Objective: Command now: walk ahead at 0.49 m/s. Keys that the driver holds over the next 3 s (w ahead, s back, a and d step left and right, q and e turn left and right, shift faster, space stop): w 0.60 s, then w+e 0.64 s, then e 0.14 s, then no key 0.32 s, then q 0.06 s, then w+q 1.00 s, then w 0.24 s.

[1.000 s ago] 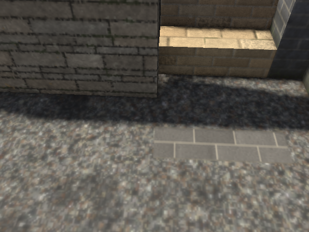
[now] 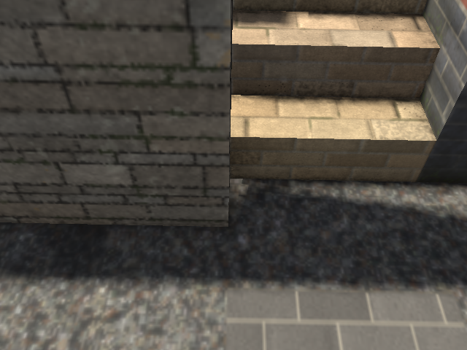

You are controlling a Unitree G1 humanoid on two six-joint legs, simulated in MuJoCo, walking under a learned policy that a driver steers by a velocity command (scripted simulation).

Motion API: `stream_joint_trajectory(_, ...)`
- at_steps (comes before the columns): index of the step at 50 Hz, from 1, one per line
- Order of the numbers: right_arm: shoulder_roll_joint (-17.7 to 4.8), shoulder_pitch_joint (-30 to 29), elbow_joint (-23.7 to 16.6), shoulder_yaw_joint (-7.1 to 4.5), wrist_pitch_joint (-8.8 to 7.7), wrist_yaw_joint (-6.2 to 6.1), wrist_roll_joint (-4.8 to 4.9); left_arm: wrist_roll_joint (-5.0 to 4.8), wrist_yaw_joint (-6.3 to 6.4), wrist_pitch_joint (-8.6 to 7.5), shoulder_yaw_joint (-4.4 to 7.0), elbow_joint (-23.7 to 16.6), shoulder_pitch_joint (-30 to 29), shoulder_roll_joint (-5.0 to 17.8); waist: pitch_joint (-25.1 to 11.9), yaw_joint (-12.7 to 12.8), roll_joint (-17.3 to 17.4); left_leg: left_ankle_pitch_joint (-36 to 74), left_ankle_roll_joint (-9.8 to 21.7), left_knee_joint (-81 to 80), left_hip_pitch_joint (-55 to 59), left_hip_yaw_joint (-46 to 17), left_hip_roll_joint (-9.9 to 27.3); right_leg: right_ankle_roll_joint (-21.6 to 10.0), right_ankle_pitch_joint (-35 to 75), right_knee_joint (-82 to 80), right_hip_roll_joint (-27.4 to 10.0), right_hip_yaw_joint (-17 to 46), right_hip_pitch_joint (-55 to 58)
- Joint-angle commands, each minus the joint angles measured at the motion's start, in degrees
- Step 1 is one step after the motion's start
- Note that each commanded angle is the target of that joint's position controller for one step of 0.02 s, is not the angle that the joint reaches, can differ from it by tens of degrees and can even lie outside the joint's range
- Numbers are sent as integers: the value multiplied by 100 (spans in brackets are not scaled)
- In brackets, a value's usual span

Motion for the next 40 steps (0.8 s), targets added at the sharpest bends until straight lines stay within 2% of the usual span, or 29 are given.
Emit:
stream_joint_trajectory(1, -580, 233, -164, -72, -96, -26, 30, -27, -26, -15, 33, -347, -416, 231, 419, 35, 324, 914, 463, -989, -221, -1137, 1586, 130, 689, -706, -45, -120, -337)
stream_joint_trajectory(4, -568, 571, -31, -41, -98, -67, 16, -61, -40, -26, -6, -489, -989, 157, 444, -149, 419, 1389, 343, -889, 139, -977, 1553, 150, 1038, -1427, 108, -271, -271)
stream_joint_trajectory(7, -569, 869, 111, -16, -76, -126, -40, -67, -35, -43, -23, -621, -1461, 157, 487, -294, 466, 2063, 377, -651, 729, -940, 1657, 96, 879, -1912, 259, -382, -317)
stream_joint_trajectory(10, -661, 945, 226, -27, -49, -189, -103, -79, -28, -98, -13, -738, -1680, 198, 506, -274, 534, 2838, 441, -292, 1258, -945, 1857, -80, 347, -2266, 395, -424, -206)
stream_joint_trajectory(12, -742, 732, 241, -40, -44, -215, -111, -86, 17, -150, 28, -639, -1274, 264, 316, 0, 621, 4194, 328, 273, 1257, -797, 1865, -285, -125, -2565, 662, -544, 622)
stream_joint_trajectory(13, -927, 571, 226, -97, -51, -209, -94, -99, 58, -203, 100, -425, -612, 427, 15, 328, 643, 4812, 223, 957, 1125, -764, 1804, -403, -200, -2793, 831, -565, 1491)
stream_joint_trajectory(14, -1023, 455, 229, -129, -88, -214, -56, -34, 130, -269, 170, -156, 271, 607, -579, 742, 558, 4756, 155, 1947, 761, -577, 1689, -597, -38, -3085, 863, -510, 2761)
stream_joint_trajectory(15, -856, 375, 97, -65, -119, -216, 10, 135, 237, -309, 287, 23, 1160, 990, -1236, 1096, 181, 3108, 94, 3399, -310, -457, 1491, -820, -843, -3175, -96, 475, 4193)
stream_joint_trajectory(16, -192, 1071, 24, 62, -122, -164, 299, 250, 231, -314, 420, 72, 1660, 1501, -1926, 860, -1192, -732, -181, 5730, -2576, -40, 432, -1728, -1392, -3564, -1891, 3460, 5939)
stream_joint_trajectory(17, -774, 720, 111, -87, -132, -179, 122, 29, 172, -256, 370, 105, 1271, 1114, -1604, 730, -459, -1574, -41, 6159, -3131, -740, 476, -1600, -1513, -4211, -1723, 4069, 5415)
stream_joint_trajectory(18, -810, 88, -81, -122, -144, -148, 99, -71, 132, -262, 289, 26, 655, 883, -799, 524, -239, -944, -23, 6030, -3209, -809, 788, -1409, -1048, -4301, -1464, 2952, 4556)
stream_joint_trajectory(19, -682, -203, -138, -88, -159, -120, 87, -67, 93, -308, 220, 32, 382, 621, -463, 405, 57, -632, -71, 5801, -3036, -773, 939, -1294, -132, -4452, -1238, 2289, 3920)
stream_joint_trajectory(20, -590, -284, -128, -93, -101, -99, 15, -61, 95, -350, 161, 101, 339, 461, -251, 243, 87, -555, -125, 5567, -2841, -743, 1055, -1118, 543, -4520, -992, 1757, 3497)
stream_joint_trajectory(21, -437, -259, -186, -55, -8, -45, -46, -80, 98, -366, 77, 344, 471, 250, -167, 8, 75, -597, -198, 5367, -2640, -741, 1109, -936, 1042, -4583, -788, 1316, 3211)
stream_joint_trajectory(22, -321, -206, -122, -50, 27, -17, -14, -73, 91, -404, 43, 453, 558, 240, -65, -23, 64, -602, -257, 5292, -2518, -680, 1131, -921, 1751, -4607, -700, 1048, 2988)
stream_joint_trajectory(23, -229, -176, -146, -27, 76, 27, -17, -69, 71, -464, 42, 546, 696, 366, -122, -111, -27, -524, -314, 5201, -2453, -622, 1057, -946, 2473, -4552, -649, 806, 2911)
stream_joint_trajectory(24, -256, -242, -183, -35, 102, 53, -61, -95, 65, -494, 39, 630, 779, 432, -139, -164, -62, -372, -365, 5052, -2501, -566, 1047, -924, 2792, -4543, -555, 573, 2876)
stream_joint_trajectory(27, -372, -948, -463, -24, 144, 85, -108, -119, 66, -488, 17, 749, 872, 571, -52, -125, -223, 283, -529, 4127, -2595, -311, 1104, -846, 2531, -4727, -269, 173, 2693)
stream_joint_trajectory(30, -318, -1834, -746, 73, 139, 54, -32, -120, 83, -453, 11, 845, 998, 649, 149, 125, -261, 736, -612, 2656, -2251, -99, 1073, -794, 1943, -4902, -131, 51, 2552)
stream_joint_trajectory(31, -332, -2074, -818, 89, 135, 27, -26, -118, 90, -452, 28, 909, 1149, 698, 164, 232, -242, 793, -621, 2356, -2215, -88, 1046, -816, 1839, -4889, -193, 185, 2691)
stream_joint_trajectory(32, -306, -2237, -880, 93, 23, -95, -22, -222, 124, -409, 13, 1087, 1336, 634, 266, 196, -242, 737, -650, 2018, -1939, 19, 833, -819, 3265, -4528, 53, -5, 2701)
stream_joint_trajectory(33, -411, -2179, -887, 86, -70, -208, -64, -280, 183, -352, 34, 1072, 1258, 740, 83, 133, -329, 732, -597, 1768, -1700, 51, 634, -739, 3752, -4248, 121, 68, 2770)
stream_joint_trajectory(34, -387, -1799, -761, 87, -132, -253, -62, -226, 225, -273, 86, 1110, 1187, 879, -99, -20, -403, 555, -521, 1654, -1358, 63, 561, -782, 3764, -3875, 82, 189, 2908)
stream_joint_trajectory(35, -496, -1259, -608, 65, -118, -330, -42, -267, 239, -173, 104, 1146, 1156, 882, -271, -239, -527, 610, -471, 1474, -992, 78, 520, -656, 3609, -3341, 295, 162, 2945)
stream_joint_trajectory(36, -1055, -268, -319, -104, -50, -530, -164, -359, 199, -18, 211, 916, 710, 1184, -387, -665, -478, 1530, -360, 797, -171, 48, 684, -382, 2985, -2234, 745, -90, 2594)
stream_joint_trajectory(37, -1519, 535, -154, -249, -13, -655, -249, -308, 201, -21, 185, 648, 742, 959, -1089, -757, 271, 3870, -110, 1075, 1348, -1271, 2209, -77, 465, -776, 985, -42, 1453)
stream_joint_trajectory(38, -1801, 773, -241, -244, 162, -720, -165, -86, 211, 23, 181, 617, 1602, 534, -1710, -243, 1124, 7124, 402, 1584, 1806, -2819, 4043, 63, -3409, 808, 1417, 97, 761)
stream_joint_trajectory(39, -1904, 422, -335, -335, 305, -742, 155, 2, 201, 220, 236, 844, 2007, 704, -2183, -282, 1335, 5988, 1114, 1300, 1410, -2857, 4131, 141, -3415, 1706, 1206, 429, 648)
stream_joint_trajectory(40, -1413, -153, -463, -238, 429, -741, 135, 145, 139, 355, 299, 760, 1500, 880, -1578, -85, 1036, 3094, 960, 779, 641, -2520, 3644, 201, -2741, 1887, 842, 441, 338)
Next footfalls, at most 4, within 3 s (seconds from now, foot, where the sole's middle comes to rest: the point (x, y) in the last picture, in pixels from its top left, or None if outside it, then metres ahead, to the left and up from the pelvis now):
0.30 right None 0.34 -0.12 -0.78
0.74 left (216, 336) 0.55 0.06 -0.78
1.24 right None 0.45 -0.30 -0.78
1.90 left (322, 302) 0.65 -0.26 -0.78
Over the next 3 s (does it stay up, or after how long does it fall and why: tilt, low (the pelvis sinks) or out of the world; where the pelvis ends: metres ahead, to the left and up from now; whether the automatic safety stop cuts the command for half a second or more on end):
stays up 0.85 -0.32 0.00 its command is cut before an obstacle after 0.6 s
